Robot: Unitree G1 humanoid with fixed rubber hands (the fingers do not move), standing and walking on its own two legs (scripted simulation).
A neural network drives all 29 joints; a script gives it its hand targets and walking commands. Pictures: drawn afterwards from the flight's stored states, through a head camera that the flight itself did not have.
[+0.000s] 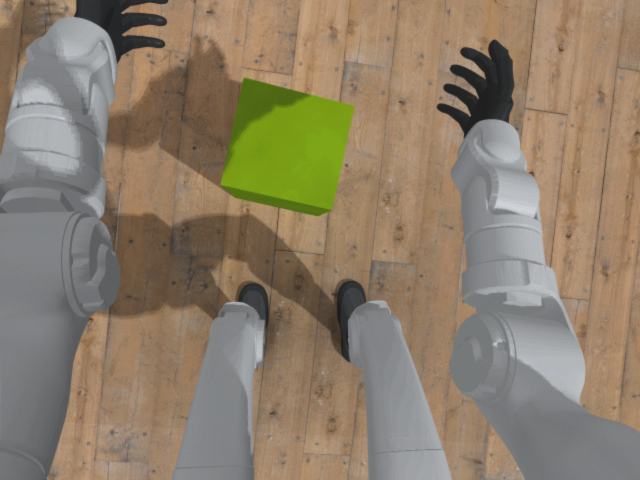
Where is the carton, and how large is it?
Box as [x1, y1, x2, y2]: [220, 77, 354, 215]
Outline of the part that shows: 244,77 220,184 232,195 238,198 314,215 319,215 330,210 332,208 354,106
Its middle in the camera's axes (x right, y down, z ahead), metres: -0.07 -0.19 +0.84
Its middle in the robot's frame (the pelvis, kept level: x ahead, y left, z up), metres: +0.52 +0.01 -0.53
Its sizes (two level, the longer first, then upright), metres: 0.210 0.200 0.250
